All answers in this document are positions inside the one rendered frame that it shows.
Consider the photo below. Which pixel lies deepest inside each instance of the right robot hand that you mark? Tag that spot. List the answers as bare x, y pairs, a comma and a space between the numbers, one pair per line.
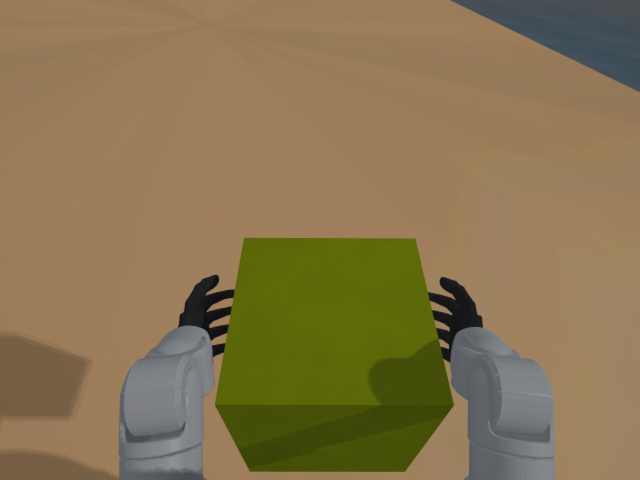
463, 309

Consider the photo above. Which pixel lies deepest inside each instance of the robot right forearm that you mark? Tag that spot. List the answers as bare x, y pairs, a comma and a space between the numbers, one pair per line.
510, 408

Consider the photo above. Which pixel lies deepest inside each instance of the robot left forearm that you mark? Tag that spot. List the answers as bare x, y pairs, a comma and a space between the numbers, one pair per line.
161, 420

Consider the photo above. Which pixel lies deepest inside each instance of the carton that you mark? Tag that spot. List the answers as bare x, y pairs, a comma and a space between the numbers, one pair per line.
332, 361

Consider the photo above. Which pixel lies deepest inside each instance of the left robot hand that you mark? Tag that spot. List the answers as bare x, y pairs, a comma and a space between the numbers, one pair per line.
196, 306

